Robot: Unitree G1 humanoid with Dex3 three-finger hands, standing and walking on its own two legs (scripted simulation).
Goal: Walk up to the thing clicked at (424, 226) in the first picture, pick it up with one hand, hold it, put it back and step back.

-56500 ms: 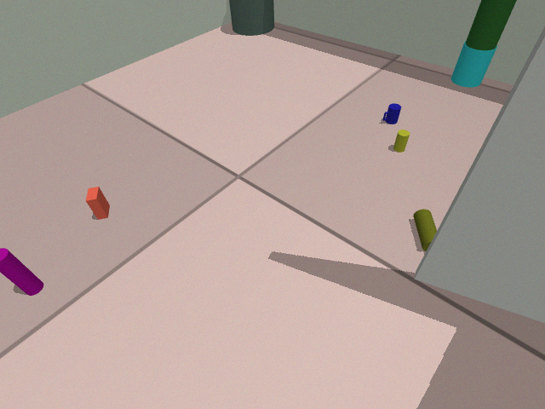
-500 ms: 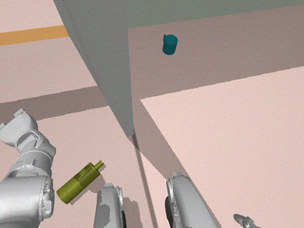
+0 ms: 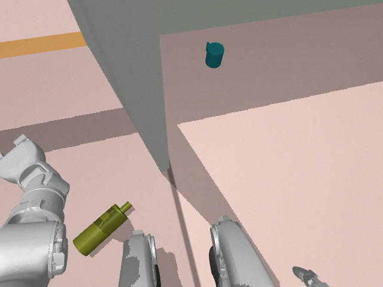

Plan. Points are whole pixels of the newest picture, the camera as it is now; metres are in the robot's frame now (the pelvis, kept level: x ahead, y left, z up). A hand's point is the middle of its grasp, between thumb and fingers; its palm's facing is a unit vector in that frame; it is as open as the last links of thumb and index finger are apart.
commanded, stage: go down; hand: left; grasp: from above
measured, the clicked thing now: (106, 224) +0.33 +0.29 -0.55
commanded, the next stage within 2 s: none
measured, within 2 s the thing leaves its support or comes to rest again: neither
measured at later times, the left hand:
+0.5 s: hand (46, 174) +0.41 +0.31 -0.11, palm faces -0.25 -0.27 -0.93, open 13.5 cm
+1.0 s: hand (49, 176) +0.41 +0.30 -0.12, palm faces -0.24 -0.28 -0.93, open 13.6 cm
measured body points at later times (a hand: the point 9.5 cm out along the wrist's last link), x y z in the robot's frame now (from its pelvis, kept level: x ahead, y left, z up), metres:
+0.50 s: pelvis +0.00 +0.00 +0.00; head +0.18 +0.02 +0.41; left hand +0.42 +0.32 -0.06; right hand +0.06 -0.26 -0.13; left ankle +0.04 +0.13 -0.55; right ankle +0.06 -0.13 -0.55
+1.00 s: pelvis -0.01 +0.00 -0.01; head +0.18 +0.03 +0.40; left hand +0.42 +0.31 -0.07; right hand +0.06 -0.26 -0.14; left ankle +0.04 +0.13 -0.55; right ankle +0.06 -0.13 -0.55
